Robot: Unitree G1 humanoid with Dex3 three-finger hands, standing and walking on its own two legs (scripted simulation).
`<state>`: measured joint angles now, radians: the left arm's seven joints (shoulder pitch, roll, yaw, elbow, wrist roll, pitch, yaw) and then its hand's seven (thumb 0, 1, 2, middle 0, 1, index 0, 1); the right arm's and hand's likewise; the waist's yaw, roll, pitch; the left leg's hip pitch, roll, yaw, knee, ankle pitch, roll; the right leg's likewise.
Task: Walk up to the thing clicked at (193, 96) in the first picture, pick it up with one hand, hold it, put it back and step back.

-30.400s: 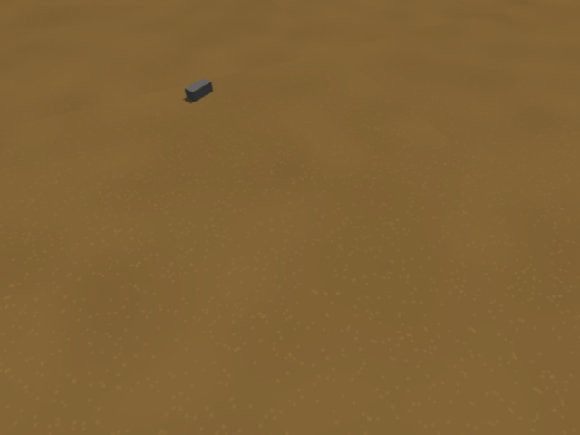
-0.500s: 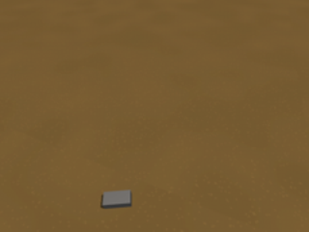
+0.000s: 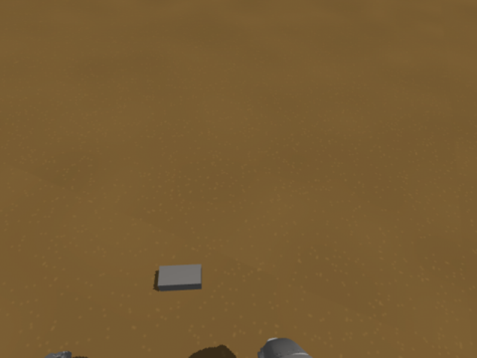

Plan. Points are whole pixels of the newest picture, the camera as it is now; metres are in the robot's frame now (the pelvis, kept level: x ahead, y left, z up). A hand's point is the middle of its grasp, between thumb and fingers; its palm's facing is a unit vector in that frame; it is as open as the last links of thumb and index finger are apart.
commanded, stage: walk up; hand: left
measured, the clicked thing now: (180, 277) +0.50 +0.17 -0.73
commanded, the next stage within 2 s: none
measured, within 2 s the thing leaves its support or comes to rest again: neither
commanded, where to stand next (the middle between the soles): +0.12 -0.06 m, yaw -1 degrees
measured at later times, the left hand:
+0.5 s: hand out of the picture +0.15 +0.17 -0.14, palm faces -0.12 -0.93 -0.35, open 7.4 cm
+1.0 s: hand out of the picture +0.02 +0.28 -0.15, palm faces +0.00 -0.92 -0.40, open 7.4 cm
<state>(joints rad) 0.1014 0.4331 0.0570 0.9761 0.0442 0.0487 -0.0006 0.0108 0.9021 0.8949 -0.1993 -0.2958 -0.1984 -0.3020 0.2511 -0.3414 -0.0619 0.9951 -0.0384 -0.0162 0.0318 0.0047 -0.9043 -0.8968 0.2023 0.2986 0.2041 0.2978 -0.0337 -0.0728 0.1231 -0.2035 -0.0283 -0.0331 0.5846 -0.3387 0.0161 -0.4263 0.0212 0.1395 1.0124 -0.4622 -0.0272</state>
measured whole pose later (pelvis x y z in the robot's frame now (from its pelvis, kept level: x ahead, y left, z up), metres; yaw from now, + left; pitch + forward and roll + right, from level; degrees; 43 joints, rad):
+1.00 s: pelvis -0.02 -0.02 +0.00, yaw +3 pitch -2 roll -1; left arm 0.25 0.47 0.08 0.97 0.02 0.03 -0.01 0.01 0.90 0.89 -0.20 -0.30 -0.20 -0.30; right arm 0.34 -0.37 -0.05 0.94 -0.04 -0.02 0.02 0.01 -0.90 -0.90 0.20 0.30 0.20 0.30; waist -0.03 -0.06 0.07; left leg -0.19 -0.03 0.00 0.57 -0.35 0.04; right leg -0.50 0.04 0.14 0.98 -0.35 -0.02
